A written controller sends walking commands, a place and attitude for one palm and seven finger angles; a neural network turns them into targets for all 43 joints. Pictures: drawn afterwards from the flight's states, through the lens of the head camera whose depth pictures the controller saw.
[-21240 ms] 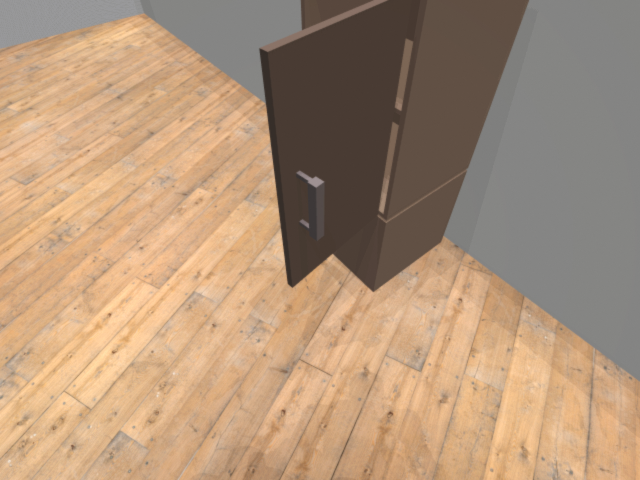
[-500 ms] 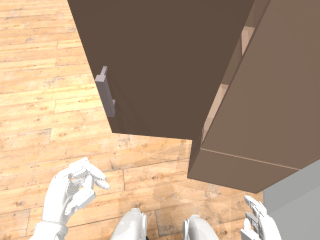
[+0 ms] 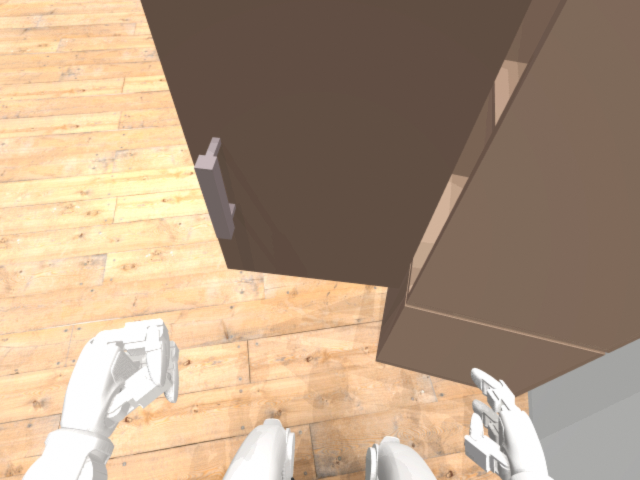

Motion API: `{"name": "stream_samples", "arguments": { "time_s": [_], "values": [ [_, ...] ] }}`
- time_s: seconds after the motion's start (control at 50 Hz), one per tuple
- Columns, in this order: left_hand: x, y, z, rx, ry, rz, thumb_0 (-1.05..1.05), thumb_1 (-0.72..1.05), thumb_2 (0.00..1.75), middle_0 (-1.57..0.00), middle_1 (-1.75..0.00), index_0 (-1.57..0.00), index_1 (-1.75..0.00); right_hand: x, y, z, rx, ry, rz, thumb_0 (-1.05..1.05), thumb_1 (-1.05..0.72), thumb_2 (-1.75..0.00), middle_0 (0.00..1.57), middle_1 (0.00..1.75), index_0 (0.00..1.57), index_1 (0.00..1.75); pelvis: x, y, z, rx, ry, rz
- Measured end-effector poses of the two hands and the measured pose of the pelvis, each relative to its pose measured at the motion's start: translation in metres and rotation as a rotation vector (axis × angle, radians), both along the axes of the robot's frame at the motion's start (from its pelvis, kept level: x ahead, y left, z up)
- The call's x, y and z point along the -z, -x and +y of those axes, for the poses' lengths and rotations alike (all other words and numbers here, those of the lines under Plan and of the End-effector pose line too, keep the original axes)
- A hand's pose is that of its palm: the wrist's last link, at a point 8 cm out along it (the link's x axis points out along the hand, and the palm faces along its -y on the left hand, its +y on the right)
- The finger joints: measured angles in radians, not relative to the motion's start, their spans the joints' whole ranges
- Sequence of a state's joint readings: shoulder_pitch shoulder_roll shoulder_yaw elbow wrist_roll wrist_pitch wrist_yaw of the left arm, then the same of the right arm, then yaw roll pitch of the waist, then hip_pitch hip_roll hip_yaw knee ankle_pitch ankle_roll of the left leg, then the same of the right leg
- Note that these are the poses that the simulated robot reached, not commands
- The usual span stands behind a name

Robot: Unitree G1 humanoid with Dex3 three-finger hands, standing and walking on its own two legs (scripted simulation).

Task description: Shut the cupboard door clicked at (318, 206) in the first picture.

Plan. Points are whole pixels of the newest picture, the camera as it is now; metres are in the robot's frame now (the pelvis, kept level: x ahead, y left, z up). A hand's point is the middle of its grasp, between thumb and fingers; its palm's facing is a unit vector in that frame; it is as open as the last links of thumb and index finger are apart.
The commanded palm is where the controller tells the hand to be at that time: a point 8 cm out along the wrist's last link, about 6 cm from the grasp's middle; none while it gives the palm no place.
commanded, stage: raise the hand and make a fist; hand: left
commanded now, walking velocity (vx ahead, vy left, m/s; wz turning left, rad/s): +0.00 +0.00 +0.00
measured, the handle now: (220, 190) +0.48 +0.18 +0.04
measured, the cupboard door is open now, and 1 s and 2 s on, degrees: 98 98 98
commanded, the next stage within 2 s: bring the fist close to the handle in 0.42 s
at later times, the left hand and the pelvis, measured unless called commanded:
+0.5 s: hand (175, 382) +0.22 +0.17 +0.05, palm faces -0.05 -1.00 -0.04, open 3.1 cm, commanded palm +0.20 +0.23 +0.05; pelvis -0.01 -0.01 +0.00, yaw +0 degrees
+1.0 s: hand (201, 318) +0.29 +0.16 +0.05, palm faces -0.06 -1.00 -0.03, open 3.1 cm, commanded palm +0.28 +0.21 +0.05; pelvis +0.00 -0.01 +0.00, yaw +0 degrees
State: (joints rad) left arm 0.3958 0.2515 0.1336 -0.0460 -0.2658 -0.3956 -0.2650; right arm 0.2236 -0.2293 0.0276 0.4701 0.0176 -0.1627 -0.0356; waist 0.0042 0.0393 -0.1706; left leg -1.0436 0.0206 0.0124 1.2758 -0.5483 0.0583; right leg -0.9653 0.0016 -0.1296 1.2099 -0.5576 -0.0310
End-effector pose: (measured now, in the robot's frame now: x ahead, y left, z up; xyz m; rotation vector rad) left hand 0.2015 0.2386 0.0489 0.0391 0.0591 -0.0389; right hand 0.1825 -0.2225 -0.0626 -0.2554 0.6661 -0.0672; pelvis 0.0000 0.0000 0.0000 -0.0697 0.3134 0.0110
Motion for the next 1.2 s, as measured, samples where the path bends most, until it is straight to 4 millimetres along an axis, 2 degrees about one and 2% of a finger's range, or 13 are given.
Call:
{"name": "stream_samples", "arguments": {
  "time_s": [0.26,0.6,0.74,0.98,1.2],
  "values": [
    [-0.001,-0.002,-0.006,0.012,0.006,-0.006,0.02,0.90,0.90,-1.30,-1.50,-1.29,-1.50,0.003,0.020,-0.023,0.056,0.020,0.029,0.01,-0.91,-0.90,0.20,0.30,0.20,0.30,0.000,0.002,-0.005,0.007,-0.011,-0.002],
    [0.000,0.003,-0.012,0.006,0.001,-0.022,0.02,0.90,0.90,-1.30,-1.50,-1.30,-1.50,0.004,0.013,-0.020,0.035,0.003,-0.001,0.01,-0.91,-0.90,0.20,0.30,0.20,0.30,0.002,0.006,-0.011,0.003,-0.014,-0.007],
    [0.001,-0.023,-0.018,0.032,0.006,-0.052,0.02,0.90,0.90,-1.30,-1.50,-1.30,-1.50,0.009,0.015,-0.021,0.022,0.011,0.013,0.01,-0.91,-0.90,0.20,0.30,0.20,0.30,0.004,0.008,-0.011,0.001,-0.013,0.001],
    [-0.001,-0.063,-0.020,0.025,0.011,-0.041,0.02,0.90,0.90,-1.30,-1.50,-1.30,-1.50,0.010,0.035,-0.028,0.066,0.013,0.091,0.01,-0.91,-0.90,0.20,0.30,0.20,0.30,-0.004,0.003,-0.009,0.010,-0.021,0.004],
    [-0.001,-0.100,-0.035,0.040,0.016,-0.058,0.02,0.90,0.90,-1.30,-1.50,-1.30,-1.50,0.014,0.045,-0.033,0.090,0.019,0.155,0.01,-0.91,-0.90,0.20,0.30,0.20,0.30,-0.007,0.001,-0.007,0.016,-0.028,0.011]
  ]
}}
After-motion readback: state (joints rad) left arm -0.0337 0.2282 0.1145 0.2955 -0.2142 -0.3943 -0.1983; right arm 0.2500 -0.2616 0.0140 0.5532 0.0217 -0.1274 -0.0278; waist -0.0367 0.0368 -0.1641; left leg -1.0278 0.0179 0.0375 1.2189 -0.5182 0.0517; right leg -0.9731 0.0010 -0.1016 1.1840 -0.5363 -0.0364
